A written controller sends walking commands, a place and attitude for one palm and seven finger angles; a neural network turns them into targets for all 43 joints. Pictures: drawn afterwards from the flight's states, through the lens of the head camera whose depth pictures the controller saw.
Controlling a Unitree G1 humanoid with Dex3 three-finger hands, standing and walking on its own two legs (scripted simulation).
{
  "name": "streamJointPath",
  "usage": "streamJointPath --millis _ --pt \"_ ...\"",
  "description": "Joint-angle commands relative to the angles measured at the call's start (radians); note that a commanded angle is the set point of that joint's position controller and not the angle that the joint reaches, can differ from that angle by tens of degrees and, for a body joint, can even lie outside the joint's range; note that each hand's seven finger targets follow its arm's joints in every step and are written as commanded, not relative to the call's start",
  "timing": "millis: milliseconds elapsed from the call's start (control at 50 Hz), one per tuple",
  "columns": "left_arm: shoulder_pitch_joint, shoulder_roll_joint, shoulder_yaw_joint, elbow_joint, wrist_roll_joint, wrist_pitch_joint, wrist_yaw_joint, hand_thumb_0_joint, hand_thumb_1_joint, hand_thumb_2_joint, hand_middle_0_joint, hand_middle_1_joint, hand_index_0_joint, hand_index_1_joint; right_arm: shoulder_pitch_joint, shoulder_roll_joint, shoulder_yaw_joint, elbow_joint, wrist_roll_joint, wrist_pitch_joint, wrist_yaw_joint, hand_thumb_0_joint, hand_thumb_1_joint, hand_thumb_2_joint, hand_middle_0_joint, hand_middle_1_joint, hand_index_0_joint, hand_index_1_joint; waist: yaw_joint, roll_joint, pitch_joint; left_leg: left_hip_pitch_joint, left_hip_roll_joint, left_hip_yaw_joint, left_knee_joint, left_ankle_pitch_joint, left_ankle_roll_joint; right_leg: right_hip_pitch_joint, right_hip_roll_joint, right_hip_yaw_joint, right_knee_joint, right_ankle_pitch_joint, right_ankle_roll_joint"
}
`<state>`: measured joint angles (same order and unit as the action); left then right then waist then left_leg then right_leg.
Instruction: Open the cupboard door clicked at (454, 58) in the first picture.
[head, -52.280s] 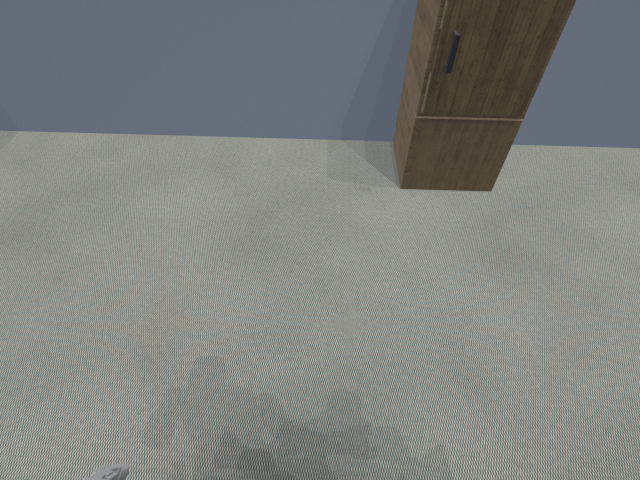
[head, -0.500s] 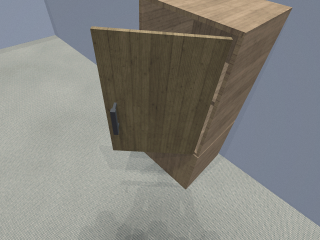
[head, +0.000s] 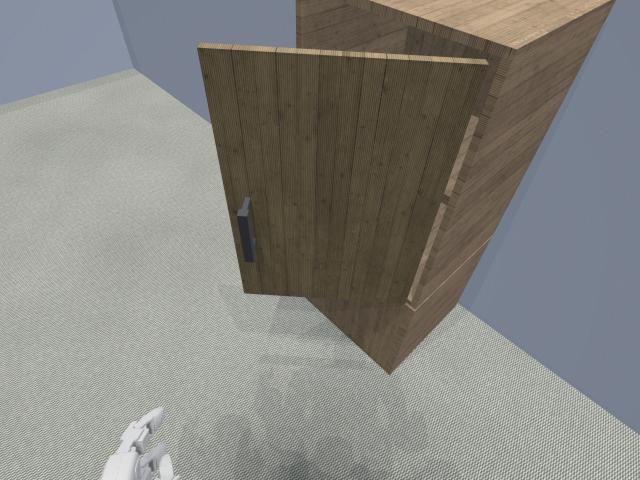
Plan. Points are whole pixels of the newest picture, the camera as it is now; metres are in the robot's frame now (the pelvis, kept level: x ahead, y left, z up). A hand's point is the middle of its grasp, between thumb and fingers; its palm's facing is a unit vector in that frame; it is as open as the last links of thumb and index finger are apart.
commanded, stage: raise the hand with hooked fingers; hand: left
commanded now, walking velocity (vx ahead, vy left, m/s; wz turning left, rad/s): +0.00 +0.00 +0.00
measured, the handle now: (248, 230) +0.58 +0.16 -0.08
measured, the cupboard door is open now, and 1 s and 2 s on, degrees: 43 43 43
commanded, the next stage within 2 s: move the hooked fingers beside the handle in 1.96 s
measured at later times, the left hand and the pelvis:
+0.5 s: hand (186, 434) +0.20 +0.18 -0.06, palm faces +0.00 -1.00 -0.08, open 9.9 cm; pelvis -0.01 -0.04 -0.11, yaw -1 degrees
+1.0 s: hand (172, 392) +0.25 +0.22 -0.07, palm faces -0.01 -1.00 -0.05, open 12.8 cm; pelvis +0.00 -0.02 -0.10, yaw -3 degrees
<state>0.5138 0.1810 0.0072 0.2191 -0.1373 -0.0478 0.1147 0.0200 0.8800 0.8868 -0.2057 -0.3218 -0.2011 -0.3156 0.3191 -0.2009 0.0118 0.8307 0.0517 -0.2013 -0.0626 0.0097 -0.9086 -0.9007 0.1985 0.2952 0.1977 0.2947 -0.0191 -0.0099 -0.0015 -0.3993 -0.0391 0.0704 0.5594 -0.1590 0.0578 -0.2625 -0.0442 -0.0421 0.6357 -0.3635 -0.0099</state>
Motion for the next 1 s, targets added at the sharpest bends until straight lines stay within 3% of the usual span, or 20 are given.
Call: streamJointPath --millis 0,20,40,60,80,100,140,160,200,280,300,360,400,440,500,540,600,700,820,980 --pt "-0.107 0.030 0.094 -0.014 -0.053 -0.289 -0.092 0.000 0.713 0.820 -0.213 -0.420 -0.213 -0.420 -0.169 -0.192 -0.063 -0.233 -0.022 -0.086 0.005 0.000 -0.900 -0.900 0.200 0.300 0.200 0.300 -0.033 -0.191 0.048 -0.129 0.058 -0.161 0.098 -0.356 -0.066 -0.484 0.062 -0.080 0.039 -0.220 -0.006" --pt "-0.059 0.027 0.127 0.036 -0.061 -0.379 -0.152 0.000 0.690 0.810 -0.215 -0.435 -0.215 -0.435 -0.182 -0.186 -0.078 -0.252 -0.040 -0.085 0.020 0.000 -0.900 -0.900 0.200 0.300 0.200 0.300 0.008 -0.240 -0.016 -0.214 0.058 -0.140 0.180 -0.333 -0.073 -0.550 0.064 -0.078 0.125 -0.253 -0.010" --pt "0.001 0.017 0.136 0.050 -0.076 -0.465 -0.227 0.000 0.667 0.800 -0.217 -0.450 -0.217 -0.450 -0.199 -0.180 -0.088 -0.283 -0.049 -0.085 0.036 0.000 -0.900 -0.900 0.200 0.300 0.200 0.300 0.051 -0.226 -0.070 -0.291 0.048 -0.116 0.254 -0.315 -0.074 -0.585 0.063 -0.062 0.191 -0.267 -0.017" --pt "0.027 0.045 0.162 0.053 -0.089 -0.542 -0.306 0.000 0.643 0.790 -0.218 -0.465 -0.218 -0.465 -0.213 -0.180 -0.098 -0.313 -0.049 -0.083 0.052 0.000 -0.900 -0.900 0.200 0.300 0.200 0.300 0.070 -0.187 -0.115 -0.353 0.042 -0.101 0.321 -0.299 -0.075 -0.601 0.060 -0.038 0.241 -0.266 -0.024" --pt "0.019 0.086 0.179 0.056 -0.097 -0.601 -0.387 0.000 0.620 0.780 -0.220 -0.480 -0.220 -0.480 -0.234 -0.183 -0.105 -0.349 -0.042 -0.083 0.064 0.000 -0.900 -0.900 0.200 0.300 0.200 0.300 0.066 -0.141 -0.138 -0.399 0.038 -0.095 0.377 -0.297 -0.074 -0.621 0.056 -0.011 0.274 -0.270 -0.030" --pt "0.061 0.146 0.252 0.103 -0.105 -0.602 -0.438 0.000 0.597 0.770 -0.222 -0.495 -0.222 -0.495 -0.227 -0.183 -0.112 -0.384 -0.027 -0.076 0.073 0.000 -0.900 -0.900 0.200 0.300 0.200 0.300 0.098 -0.044 -0.169 -0.400 0.034 -0.091 0.395 -0.301 -0.071 -0.603 0.052 0.017 0.291 -0.272 -0.042" --pt "0.022 0.154 0.259 -0.018 -0.154 -0.528 -0.495 0.000 0.550 0.750 -0.225 -0.525 -0.225 -0.525 -0.277 -0.201 -0.105 -0.486 -0.001 -0.060 0.067 0.000 -0.900 -0.900 0.200 0.300 0.200 0.300 0.107 0.000 -0.236 -0.389 0.034 -0.109 0.367 -0.412 -0.057 -0.617 0.060 0.013 0.318 -0.308 -0.032" --pt "-0.010 0.171 0.277 -0.098 -0.186 -0.487 -0.499 0.000 0.527 0.740 -0.227 -0.540 -0.227 -0.540 -0.279 -0.202 -0.100 -0.514 0.005 -0.051 0.057 0.000 -0.900 -0.900 0.200 0.300 0.200 0.300 0.110 0.031 -0.272 -0.386 0.033 -0.111 0.365 -0.435 -0.049 -0.607 0.060 0.029 0.309 -0.319 -0.028" --pt "-0.108 0.206 0.299 -0.265 -0.217 -0.451 -0.473 0.000 0.480 0.720 -0.230 -0.570 -0.230 -0.570 -0.242 -0.186 -0.093 -0.524 0.001 -0.044 0.031 0.000 -0.900 -0.900 0.200 0.300 0.200 0.300 0.084 0.071 -0.288 -0.408 0.043 -0.122 0.392 -0.466 -0.043 -0.631 0.069 0.056 0.302 -0.354 -0.021" --pt "-0.249 0.232 0.276 -0.568 -0.176 -0.551 -0.381 0.000 0.387 0.680 -0.237 -0.630 -0.237 -0.630 -0.170 -0.152 -0.086 -0.473 -0.029 -0.055 0.001 0.000 -0.900 -0.900 0.200 0.300 0.200 0.300 0.014 0.159 -0.359 -0.334 0.068 -0.139 0.493 -0.294 -0.021 -0.693 0.088 0.047 0.353 -0.197 -0.026" --pt "-0.292 0.240 0.265 -0.580 -0.170 -0.573 -0.379 0.000 0.363 0.670 -0.238 -0.645 -0.238 -0.645 -0.156 -0.158 -0.082 -0.450 -0.037 -0.059 -0.005 0.000 -0.900 -0.900 0.200 0.300 0.200 0.300 -0.012 0.136 -0.346 -0.361 0.071 -0.149 0.527 -0.280 -0.018 -0.721 0.096 0.043 0.372 -0.182 -0.025" --pt "-0.259 0.216 0.243 -0.449 -0.170 -0.585 -0.429 0.000 0.293 0.640 -0.243 -0.690 -0.243 -0.690 -0.152 -0.163 -0.077 -0.399 -0.035 -0.073 -0.013 0.000 -0.900 -0.900 0.200 0.300 0.200 0.300 -0.037 0.128 -0.297 -0.446 0.071 -0.142 0.603 -0.265 -0.019 -0.778 0.095 0.057 0.379 -0.200 -0.020" --pt "-0.233 0.237 0.264 -0.354 -0.187 -0.534 -0.489 0.000 0.247 0.620 -0.247 -0.720 -0.247 -0.720 -0.148 -0.173 -0.074 -0.390 -0.025 -0.080 -0.021 0.000 -0.900 -0.900 0.200 0.300 0.200 0.300 -0.025 0.123 -0.305 -0.473 0.071 -0.138 0.620 -0.254 -0.017 -0.764 0.097 0.072 0.373 -0.202 -0.019" --pt "-0.218 0.265 0.300 -0.327 -0.210 -0.463 -0.534 0.000 0.200 0.600 -0.250 -0.750 -0.250 -0.750 -0.153 -0.176 -0.076 -0.396 -0.014 -0.080 -0.027 0.000 -0.900 -0.900 0.200 0.300 0.200 0.300 0.002 0.100 -0.374 -0.472 0.069 -0.127 0.614 -0.224 -0.015 -0.702 0.086 0.091 0.351 -0.187 -0.011" --pt "-0.166 0.310 0.406 -0.298 -0.252 -0.371 -0.550 0.000 0.130 0.570 -0.255 -0.795 -0.255 -0.795 -0.164 -0.165 -0.082 -0.400 -0.007 -0.072 -0.030 0.000 -0.900 -0.900 0.200 0.300 0.200 0.300 0.051 0.063 -0.469 -0.450 0.067 -0.125 0.613 -0.115 -0.015 -0.587 0.080 0.097 0.361 -0.035 0.002" --pt "-0.163 0.299 0.431 -0.326 -0.268 -0.356 -0.539 0.000 0.083 0.550 -0.258 -0.825 -0.258 -0.825 -0.166 -0.152 -0.085 -0.403 -0.011 -0.064 -0.025 0.000 -0.900 -0.900 0.200 0.300 0.200 0.300 0.059 0.041 -0.498 -0.442 0.068 -0.123 0.607 -0.063 -0.019 -0.549 0.066 0.090 0.378 0.081 0.017" --pt "-0.165 0.293 0.444 -0.293 -0.262 -0.374 -0.514 0.000 0.013 0.520 -0.263 -0.870 -0.263 -0.870 -0.167 -0.147 -0.087 -0.390 -0.017 -0.056 -0.019 0.000 -0.900 -0.900 0.200 0.300 0.200 0.300 0.060 0.021 -0.459 -0.446 0.072 -0.129 0.605 -0.046 -0.022 -0.583 0.074 0.070 0.402 0.112 0.017" --pt "-0.217 0.276 0.402 -0.232 -0.246 -0.421 -0.515 0.000 -0.103 0.470 -0.272 -0.945 -0.272 -0.945 -0.142 -0.170 -0.090 -0.389 -0.019 -0.053 -0.012 0.000 -0.900 -0.900 0.200 0.300 0.200 0.300 0.032 0.017 -0.398 -0.444 0.074 -0.131 0.590 -0.098 -0.022 -0.684 0.087 0.038 0.415 0.001 0.004" --pt "-0.261 0.305 0.412 -0.290 -0.248 -0.452 -0.519 0.000 -0.243 0.410 -0.282 -1.035 -0.282 -1.035 -0.118 -0.193 -0.094 -0.404 -0.017 -0.057 -0.010 0.000 -0.900 -0.900 0.200 0.300 0.200 0.300 0.040 0.089 -0.469 -0.345 0.076 -0.142 0.549 -0.088 -0.025 -0.724 0.097 -0.004 0.435 -0.031 -0.015" --pt "-0.340 0.332 0.414 -0.238 -0.236 -0.444 -0.516 0.000 -0.430 0.330 -0.295 -1.155 -0.295 -1.155 -0.104 -0.210 -0.080 -0.416 -0.016 -0.036 -0.009 0.000 -0.900 -0.900 0.200 0.300 0.200 0.300 0.025 0.144 -0.421 -0.321 0.080 -0.175 0.490 -0.217 -0.036 -0.781 0.100 -0.025 0.426 -0.118 -0.021"
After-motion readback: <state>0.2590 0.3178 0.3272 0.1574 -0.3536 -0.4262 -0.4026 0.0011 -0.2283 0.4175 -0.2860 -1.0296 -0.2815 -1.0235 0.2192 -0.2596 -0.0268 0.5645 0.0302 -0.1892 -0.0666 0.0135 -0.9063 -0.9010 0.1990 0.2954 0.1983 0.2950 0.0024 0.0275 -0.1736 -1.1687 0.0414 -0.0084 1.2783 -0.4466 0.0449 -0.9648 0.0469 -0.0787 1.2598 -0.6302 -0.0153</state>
